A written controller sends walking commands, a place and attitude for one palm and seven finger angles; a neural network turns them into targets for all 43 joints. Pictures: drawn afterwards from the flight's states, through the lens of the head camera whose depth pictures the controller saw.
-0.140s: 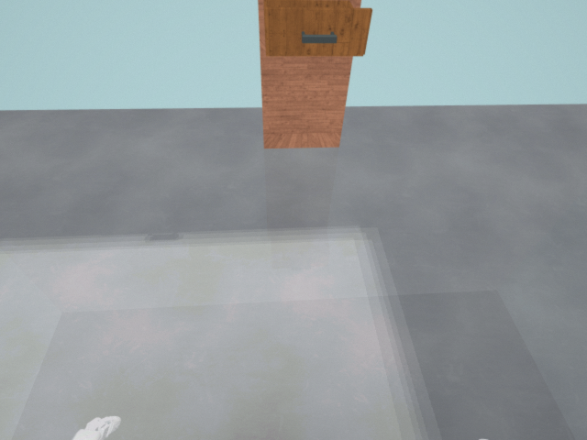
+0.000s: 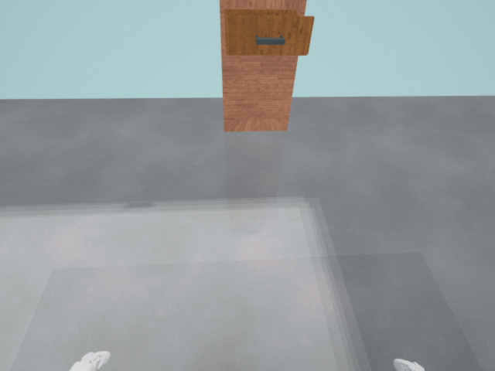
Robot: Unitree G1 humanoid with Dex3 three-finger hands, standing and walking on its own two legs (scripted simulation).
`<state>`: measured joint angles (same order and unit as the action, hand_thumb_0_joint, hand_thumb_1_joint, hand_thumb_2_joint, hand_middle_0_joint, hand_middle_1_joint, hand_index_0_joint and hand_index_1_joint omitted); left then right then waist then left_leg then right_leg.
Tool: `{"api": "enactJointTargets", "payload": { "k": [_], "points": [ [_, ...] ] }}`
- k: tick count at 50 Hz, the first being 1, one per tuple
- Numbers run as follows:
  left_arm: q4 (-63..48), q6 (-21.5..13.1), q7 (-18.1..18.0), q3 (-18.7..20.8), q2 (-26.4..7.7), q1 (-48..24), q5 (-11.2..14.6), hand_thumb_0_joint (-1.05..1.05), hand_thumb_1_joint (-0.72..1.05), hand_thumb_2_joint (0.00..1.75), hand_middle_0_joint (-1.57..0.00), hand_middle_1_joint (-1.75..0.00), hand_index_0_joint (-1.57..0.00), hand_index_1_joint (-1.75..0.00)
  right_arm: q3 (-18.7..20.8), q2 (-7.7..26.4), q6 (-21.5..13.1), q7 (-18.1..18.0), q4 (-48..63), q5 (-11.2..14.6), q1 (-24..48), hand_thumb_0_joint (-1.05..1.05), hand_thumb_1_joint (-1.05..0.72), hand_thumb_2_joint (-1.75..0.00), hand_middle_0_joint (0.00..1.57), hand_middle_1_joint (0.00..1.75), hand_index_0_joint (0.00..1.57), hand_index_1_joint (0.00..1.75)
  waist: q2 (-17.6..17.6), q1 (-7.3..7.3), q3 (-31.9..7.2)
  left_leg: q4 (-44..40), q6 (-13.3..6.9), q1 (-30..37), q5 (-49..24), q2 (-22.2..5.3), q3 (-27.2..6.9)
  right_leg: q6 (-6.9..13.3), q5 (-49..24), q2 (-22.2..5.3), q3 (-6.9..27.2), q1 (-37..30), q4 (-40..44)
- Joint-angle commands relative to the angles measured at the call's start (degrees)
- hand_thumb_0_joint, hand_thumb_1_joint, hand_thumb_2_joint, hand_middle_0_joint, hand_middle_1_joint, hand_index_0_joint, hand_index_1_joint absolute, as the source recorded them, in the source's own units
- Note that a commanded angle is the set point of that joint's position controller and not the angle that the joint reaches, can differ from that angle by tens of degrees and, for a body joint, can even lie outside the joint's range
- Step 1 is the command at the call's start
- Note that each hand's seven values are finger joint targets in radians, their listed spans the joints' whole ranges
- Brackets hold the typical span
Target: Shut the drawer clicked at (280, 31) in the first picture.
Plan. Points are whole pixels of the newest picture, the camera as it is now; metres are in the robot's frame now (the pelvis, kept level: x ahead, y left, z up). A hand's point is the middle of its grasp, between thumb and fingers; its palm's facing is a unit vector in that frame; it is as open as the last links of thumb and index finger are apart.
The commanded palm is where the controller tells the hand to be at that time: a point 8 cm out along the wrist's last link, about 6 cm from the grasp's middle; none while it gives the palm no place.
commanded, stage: stand and wait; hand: left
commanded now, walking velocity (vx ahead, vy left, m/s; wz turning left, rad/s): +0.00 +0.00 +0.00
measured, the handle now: (269, 39) +1.43 -0.02 -0.04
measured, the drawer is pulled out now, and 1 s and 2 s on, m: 0.28 0.28 0.28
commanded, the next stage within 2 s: look at it before walking up in 0.84 s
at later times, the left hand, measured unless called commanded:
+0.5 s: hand out of the picture +0.04 +0.24 -0.15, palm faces -0.02 -0.94 -0.33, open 7.4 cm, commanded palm none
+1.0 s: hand out of the picture +0.05 +0.23 -0.15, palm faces -0.03 -0.94 -0.33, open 7.4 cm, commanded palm none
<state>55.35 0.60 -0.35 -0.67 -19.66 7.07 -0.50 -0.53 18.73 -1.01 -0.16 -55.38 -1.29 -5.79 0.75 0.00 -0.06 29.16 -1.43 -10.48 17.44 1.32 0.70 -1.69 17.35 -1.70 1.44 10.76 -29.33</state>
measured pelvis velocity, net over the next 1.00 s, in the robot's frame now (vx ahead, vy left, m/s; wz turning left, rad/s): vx -0.03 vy -0.02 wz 0.00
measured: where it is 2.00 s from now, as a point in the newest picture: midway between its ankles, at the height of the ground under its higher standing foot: outside the picture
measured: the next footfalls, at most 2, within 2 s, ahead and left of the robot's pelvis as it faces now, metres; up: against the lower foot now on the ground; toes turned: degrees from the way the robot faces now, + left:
none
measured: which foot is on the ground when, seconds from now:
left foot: down 0.00-1.00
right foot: down 0.00-1.00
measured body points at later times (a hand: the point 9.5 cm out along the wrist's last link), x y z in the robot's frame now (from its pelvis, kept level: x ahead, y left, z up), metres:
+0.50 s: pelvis -0.02 -0.01 +0.01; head -0.02 -0.01 +0.46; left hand +0.05 +0.29 -0.13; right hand +0.06 -0.31 -0.12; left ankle -0.02 +0.10 -0.74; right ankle -0.02 -0.14 -0.74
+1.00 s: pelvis -0.03 -0.02 +0.01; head -0.03 -0.02 +0.46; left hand +0.05 +0.27 -0.13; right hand +0.04 -0.31 -0.12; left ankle -0.02 +0.10 -0.74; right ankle -0.02 -0.14 -0.74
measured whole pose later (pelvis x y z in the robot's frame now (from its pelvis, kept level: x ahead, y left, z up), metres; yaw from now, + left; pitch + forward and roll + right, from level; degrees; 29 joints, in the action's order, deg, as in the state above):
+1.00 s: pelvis -0.03 -0.02 +0.01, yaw +0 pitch -2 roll +0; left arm 62.1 -0.2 0.0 -0.4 -19.2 8.1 -0.7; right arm -0.2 19.2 -0.9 0.2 -63.7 -0.8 -7.8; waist 0.5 0.2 1.5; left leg 22.3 0.2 -9.4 11.3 -0.2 0.4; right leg -0.3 11.4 -0.3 1.1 10.1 -23.1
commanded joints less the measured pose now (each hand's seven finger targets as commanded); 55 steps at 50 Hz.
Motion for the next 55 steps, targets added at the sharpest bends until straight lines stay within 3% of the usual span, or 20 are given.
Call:
{"api": "enactJointTargets", "payload": {
  "k": [1, 20, 27, 44, 55],
  "points": [
    [-3.5, -1.3, -0.6, 2.8, -11.5, -2.5, -0.2, 0.00, 0.90, 0.90, -0.20, -0.30, -0.20, -0.30, 3.3, 12.2, -1.2, -0.9, 3.3, 0.3, 3.0, 0.00, -0.90, -0.90, 0.20, 0.30, 0.20, 0.30, -1.1, -0.06, -3.1, -6.1, -1.4, 1.7, -19.0, -7.5, -5.2, 3.3, -15.4, -4.1, 2.6, -1.2, 3.6],
    [0.9, -1.7, -0.3, 2.6, -11.6, -1.6, -0.1, 0.00, 0.90, 0.90, -0.20, -0.30, -0.20, -0.30, 2.9, 12.3, -1.1, -0.6, -1.5, 0.7, 2.3, 0.00, -0.90, -0.90, 0.20, 0.30, 0.20, 0.30, -0.8, 0.01, -2.5, -9.4, -0.9, 2.2, -11.8, -7.8, -5.9, 3.4, -11.0, -4.8, 4.3, -1.8, 8.3],
    [2.3, -1.6, -0.2, 2.5, -11.6, -1.4, -0.1, 0.00, 0.90, 0.90, -0.20, -0.30, -0.20, -0.30, 2.8, 12.5, -1.0, -0.5, -3.1, 0.8, 1.7, 0.00, -0.90, -0.90, 0.20, 0.30, 0.20, 0.30, -1.2, -0.07, -0.5, -11.1, -0.7, 1.0, -7.7, -7.7, -6.4, 3.4, -6.7, -4.6, 4.9, -0.5, 9.9],
    [2.9, -1.9, -0.2, 2.5, -11.4, -1.5, -0.3, 0.00, 0.90, 0.90, -0.20, -0.30, -0.20, -0.30, 2.8, 12.2, -1.0, -0.3, -4.5, 0.7, 0.8, 0.00, -0.90, -0.90, 0.20, 0.30, 0.20, 0.30, -0.4, 0.04, -0.3, -11.5, -0.3, 1.1, -6.8, -7.8, -6.4, 3.4, -4.4, -4.7, 5.9, 0.5, 11.3],
    [3.3, -2.1, -0.3, 2.5, -11.2, -1.3, -0.2, 0.00, 0.90, 0.90, -0.20, -0.30, -0.20, -0.30, 2.7, 12.0, -1.1, -0.5, -4.8, 0.8, 1.1, 0.00, -0.90, -0.90, 0.20, 0.30, 0.20, 0.30, -0.8, -0.06, -1.9, -11.1, -0.2, 2.7, -11.0, -8.2, -6.0, 3.4, -10.0, -4.8, 5.5, -1.0, 10.7]
  ]
}}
